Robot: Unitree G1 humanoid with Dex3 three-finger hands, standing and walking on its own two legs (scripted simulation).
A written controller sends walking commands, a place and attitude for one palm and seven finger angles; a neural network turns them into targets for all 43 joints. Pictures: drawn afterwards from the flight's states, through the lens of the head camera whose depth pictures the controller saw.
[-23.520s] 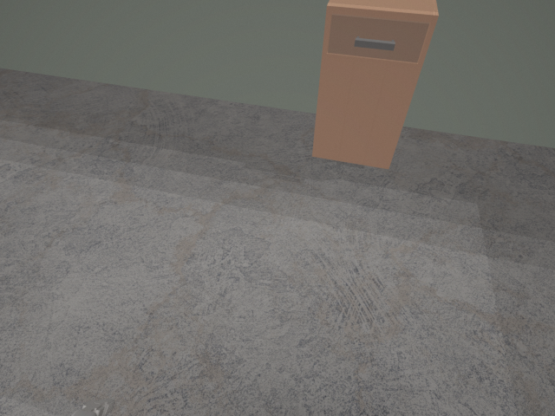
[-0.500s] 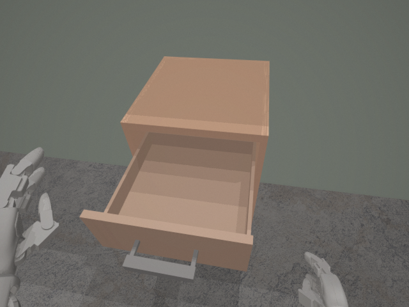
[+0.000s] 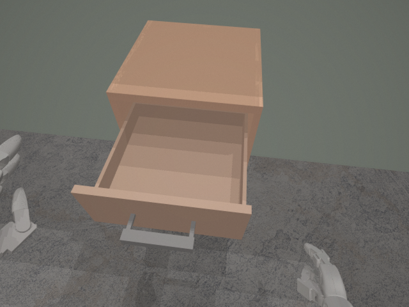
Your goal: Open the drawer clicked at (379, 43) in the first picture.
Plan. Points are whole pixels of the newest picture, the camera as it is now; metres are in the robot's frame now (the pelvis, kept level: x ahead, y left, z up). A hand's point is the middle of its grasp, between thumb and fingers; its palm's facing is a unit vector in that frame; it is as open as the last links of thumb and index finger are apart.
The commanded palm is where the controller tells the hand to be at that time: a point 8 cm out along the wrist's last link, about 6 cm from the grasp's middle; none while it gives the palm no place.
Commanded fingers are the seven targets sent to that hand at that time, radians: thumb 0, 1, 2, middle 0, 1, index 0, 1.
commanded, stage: step back with the hand held close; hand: left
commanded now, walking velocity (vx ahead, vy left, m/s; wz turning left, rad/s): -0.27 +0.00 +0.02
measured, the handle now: (160, 231) +0.29 +0.12 -0.08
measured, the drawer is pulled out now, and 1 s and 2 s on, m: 0.30 0.30 0.30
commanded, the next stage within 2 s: stop stepping back and stand still in 0.74 s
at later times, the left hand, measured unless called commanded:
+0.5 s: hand (36, 265) +0.15 +0.21 +0.16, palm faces +0.23 -0.84 -0.48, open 7.5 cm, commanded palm +0.08 +0.26 +0.18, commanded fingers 0.00 0.90 0.90 -0.20 -0.30 -0.20 -0.30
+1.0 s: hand out of the picture -0.01 +0.19 +0.17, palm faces +0.29 -0.84 -0.46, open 7.5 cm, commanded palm -0.07 +0.24 +0.18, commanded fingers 0.00 0.90 0.90 -0.20 -0.30 -0.20 -0.30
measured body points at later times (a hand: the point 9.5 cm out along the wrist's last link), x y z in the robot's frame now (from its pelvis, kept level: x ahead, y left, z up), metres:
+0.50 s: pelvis -0.07 -0.01 +0.00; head -0.01 +0.01 +0.44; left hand +0.13 +0.26 +0.19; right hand +0.13 -0.23 -0.08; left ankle +0.04 +0.09 -0.73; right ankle -0.16 -0.13 -0.73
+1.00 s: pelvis -0.20 -0.04 +0.00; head -0.16 -0.02 +0.45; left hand -0.03 +0.23 +0.19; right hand -0.01 -0.27 -0.07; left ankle -0.17 +0.09 -0.73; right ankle -0.19 -0.13 -0.72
